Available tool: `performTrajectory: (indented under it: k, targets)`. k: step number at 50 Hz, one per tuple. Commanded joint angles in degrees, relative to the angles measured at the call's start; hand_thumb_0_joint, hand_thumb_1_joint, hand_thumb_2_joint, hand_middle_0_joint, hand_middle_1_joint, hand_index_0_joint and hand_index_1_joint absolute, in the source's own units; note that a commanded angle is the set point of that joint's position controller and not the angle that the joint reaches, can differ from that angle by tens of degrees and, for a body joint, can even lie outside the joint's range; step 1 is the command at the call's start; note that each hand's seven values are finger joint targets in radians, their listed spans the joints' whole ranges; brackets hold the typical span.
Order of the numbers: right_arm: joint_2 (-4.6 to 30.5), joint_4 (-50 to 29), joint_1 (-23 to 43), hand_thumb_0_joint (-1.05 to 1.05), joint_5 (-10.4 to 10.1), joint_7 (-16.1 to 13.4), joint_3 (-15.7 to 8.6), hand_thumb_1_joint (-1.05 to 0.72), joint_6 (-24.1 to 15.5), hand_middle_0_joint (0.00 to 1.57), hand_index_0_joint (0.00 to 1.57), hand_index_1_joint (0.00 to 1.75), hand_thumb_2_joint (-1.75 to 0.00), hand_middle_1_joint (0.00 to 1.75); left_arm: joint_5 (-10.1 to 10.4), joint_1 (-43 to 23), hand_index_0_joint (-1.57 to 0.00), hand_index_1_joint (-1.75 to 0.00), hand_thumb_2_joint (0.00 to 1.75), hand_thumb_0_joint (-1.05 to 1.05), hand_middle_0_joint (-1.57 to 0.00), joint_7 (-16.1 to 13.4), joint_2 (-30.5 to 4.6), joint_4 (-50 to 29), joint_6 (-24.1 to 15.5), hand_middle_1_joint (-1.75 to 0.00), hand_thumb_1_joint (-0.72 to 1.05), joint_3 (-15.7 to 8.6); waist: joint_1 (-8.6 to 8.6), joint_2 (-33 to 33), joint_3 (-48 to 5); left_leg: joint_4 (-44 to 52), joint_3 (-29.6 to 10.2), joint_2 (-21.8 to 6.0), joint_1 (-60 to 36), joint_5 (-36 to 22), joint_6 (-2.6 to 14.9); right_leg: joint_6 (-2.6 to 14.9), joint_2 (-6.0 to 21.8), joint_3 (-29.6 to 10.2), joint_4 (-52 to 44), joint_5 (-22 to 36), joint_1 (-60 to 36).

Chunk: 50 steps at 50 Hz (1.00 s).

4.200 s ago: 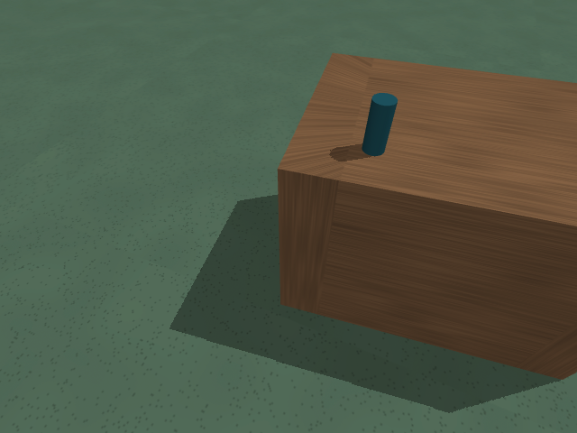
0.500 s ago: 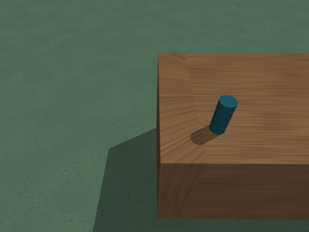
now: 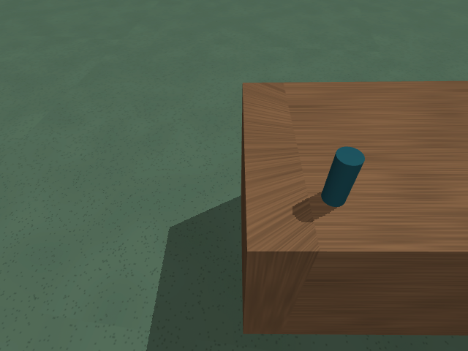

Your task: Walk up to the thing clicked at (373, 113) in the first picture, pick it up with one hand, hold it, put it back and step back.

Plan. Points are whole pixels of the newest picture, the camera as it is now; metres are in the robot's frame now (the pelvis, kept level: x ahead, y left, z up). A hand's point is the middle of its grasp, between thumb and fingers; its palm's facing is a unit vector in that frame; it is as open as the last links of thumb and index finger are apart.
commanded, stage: stand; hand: right
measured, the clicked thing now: (341, 178) +0.48 -0.24 -0.01
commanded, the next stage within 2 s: rise first in 1.88 s
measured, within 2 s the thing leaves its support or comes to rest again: neither
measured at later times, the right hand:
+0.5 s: hand out of the picture +0.08 -0.25 -0.16, palm faces -0.04 +0.94 -0.33, open 7.4 cm
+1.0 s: hand out of the picture +0.08 -0.25 -0.16, palm faces -0.04 +0.94 -0.33, open 7.4 cm
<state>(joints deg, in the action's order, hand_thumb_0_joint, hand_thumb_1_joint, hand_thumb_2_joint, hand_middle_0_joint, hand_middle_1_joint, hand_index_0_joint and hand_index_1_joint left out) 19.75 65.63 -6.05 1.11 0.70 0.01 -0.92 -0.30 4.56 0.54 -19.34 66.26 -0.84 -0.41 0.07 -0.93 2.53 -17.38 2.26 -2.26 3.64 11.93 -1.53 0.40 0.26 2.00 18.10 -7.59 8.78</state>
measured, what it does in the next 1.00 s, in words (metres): stands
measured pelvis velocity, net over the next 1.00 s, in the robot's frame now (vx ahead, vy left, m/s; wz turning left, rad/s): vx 0.01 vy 0.00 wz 0.01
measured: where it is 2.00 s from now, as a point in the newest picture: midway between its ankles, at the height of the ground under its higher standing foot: outside the picture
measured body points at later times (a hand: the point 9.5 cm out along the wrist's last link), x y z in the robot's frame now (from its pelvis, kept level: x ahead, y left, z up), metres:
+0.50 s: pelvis +0.00 +0.00 +0.00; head +0.01 +0.00 +0.45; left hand +0.08 +0.30 -0.13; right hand +0.08 -0.30 -0.14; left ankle -0.03 +0.13 -0.75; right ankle +0.03 -0.11 -0.75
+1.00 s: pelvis +0.01 +0.00 +0.00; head +0.01 -0.01 +0.45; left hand +0.08 +0.30 -0.13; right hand +0.08 -0.30 -0.14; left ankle -0.03 +0.13 -0.75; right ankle +0.03 -0.11 -0.75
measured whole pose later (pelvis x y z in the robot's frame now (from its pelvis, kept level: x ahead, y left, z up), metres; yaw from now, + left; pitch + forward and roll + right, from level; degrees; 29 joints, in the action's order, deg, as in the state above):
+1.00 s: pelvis +0.01 +0.00 +0.00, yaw +1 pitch -2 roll +0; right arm 20.1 64.8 -6.8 1.0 0.5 0.1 -0.5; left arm -0.4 5.5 0.3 -19.5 65.9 -0.8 -0.1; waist 0.0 -0.9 2.3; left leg -17.1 1.7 -2.2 3.0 12.3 -1.5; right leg 0.4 0.4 2.6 17.9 -8.3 7.9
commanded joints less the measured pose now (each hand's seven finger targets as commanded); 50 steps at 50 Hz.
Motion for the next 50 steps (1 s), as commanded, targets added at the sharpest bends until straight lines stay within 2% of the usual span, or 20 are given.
performTrajectory:
  k: [1,8,14,17,25,28,34,41,50]
  targets:
    - [12.24,-3.44,2.41,0.00,-0.39,-0.91,-2.01,-0.90,-0.95,0.20,0.20,0.30,-0.90,0.30,-0.01,-2.91,-0.20,-0.30,0.90,0.00,-0.20,-0.83,-12.60,-3.51,-1.38,-0.30,0.90,-2.00,-0.02,2.10,-4.22,3.30,-5.33,-6.30,1.68,-6.12,2.03,0.37,7.55,-6.43,-2.34,6.90,-3.33]
    - [12.15,-3.45,2.19,0.00,-0.38,-0.99,-1.98,-0.90,-0.82,0.20,0.20,0.30,-0.90,0.30,-0.03,-2.66,-0.20,-0.30,0.90,0.00,-0.20,-0.94,-12.63,-3.54,-1.34,-0.30,0.90,-1.83,-0.13,1.32,-4.51,3.25,-5.40,-6.32,1.88,-7.81,2.02,0.56,7.82,-6.28,-2.04,8.74,-4.08]
    - [12.03,-3.44,1.86,0.00,-0.37,-0.99,-1.82,-0.90,-0.82,0.20,0.20,0.30,-0.90,0.30,-0.11,-2.55,-0.20,-0.30,0.90,0.00,-0.20,-0.95,-13.06,-3.51,-1.23,-0.30,0.90,-1.94,0.05,0.99,-3.92,3.80,-5.53,-6.36,2.11,-6.62,2.00,0.57,7.79,-6.26,-1.99,7.00,-3.90]
    - [12.59,-3.71,2.27,0.00,-0.40,-0.97,-2.02,-0.90,-0.84,0.20,0.20,0.30,-0.90,0.30,-0.10,-2.14,-0.20,-0.30,0.90,0.00,-0.20,-0.92,-12.56,-3.61,-1.28,-0.30,0.90,-1.79,-0.11,0.25,-4.85,3.32,-5.47,-6.47,1.28,-8.19,2.21,0.69,7.93,-6.25,-1.92,8.90,-4.29]
    - [12.27,-3.69,2.05,0.00,-0.52,-1.00,-1.92,-0.90,-0.78,0.20,0.20,0.30,-0.90,0.30,-0.10,-1.54,-0.20,-0.30,0.90,0.00,-0.20,-0.89,-12.88,-3.50,-1.16,-0.30,0.90,-1.85,-0.27,0.76,-3.95,3.78,-5.71,-6.29,1.75,-6.44,2.03,0.74,7.59,-5.99,-2.13,6.22,-3.92]
    - [12.26,-4.02,1.77,0.00,-0.38,-1.00,-1.82,-0.90,-0.81,0.20,0.20,0.30,-0.90,0.30,-0.12,-2.05,-0.20,-0.30,0.90,0.00,-0.20,-0.88,-12.89,-3.79,-1.18,-0.30,0.90,-1.90,-0.04,0.61,-3.99,3.76,-5.38,-6.18,2.21,-7.11,2.06,0.79,7.87,-6.29,-2.19,8.18,-4.15]
    - [12.19,-4.09,1.60,0.00,-0.53,-1.02,-1.90,-0.90,-0.67,0.20,0.20,0.30,-0.90,0.30,-0.08,-1.46,-0.20,-0.30,0.90,0.00,-0.20,-0.98,-13.05,-3.58,-1.27,-0.30,0.90,-1.93,-0.01,1.51,-4.10,3.38,-5.62,-6.27,1.17,-6.98,2.15,0.70,7.77,-6.07,-2.30,7.42,-3.88]
    - [12.39,-4.36,1.40,0.00,-0.32,-1.09,-1.89,-0.90,-0.67,0.20,0.20,0.30,-0.90,0.30,-0.09,-1.62,-0.20,-0.30,0.90,0.00,-0.20,-0.99,-12.79,-3.90,-1.30,-0.30,0.90,-1.87,0.00,0.20,-4.70,3.02,-5.48,-6.37,2.08,-8.15,2.33,0.76,8.13,-6.27,-1.90,9.87,-4.99]
    - [12.45,-4.18,1.11,0.00,-0.39,-1.15,-1.86,-0.90,-0.66,0.20,0.20,0.30,-0.90,0.30,-0.14,-1.47,-0.20,-0.30,0.90,0.00,-0.20,-1.00,-13.06,-3.96,-1.17,-0.30,0.90,-1.94,-0.04,0.79,-4.12,3.52,-5.56,-6.32,1.79,-7.07,2.22,0.71,7.92,-6.15,-2.05,8.01,-4.32]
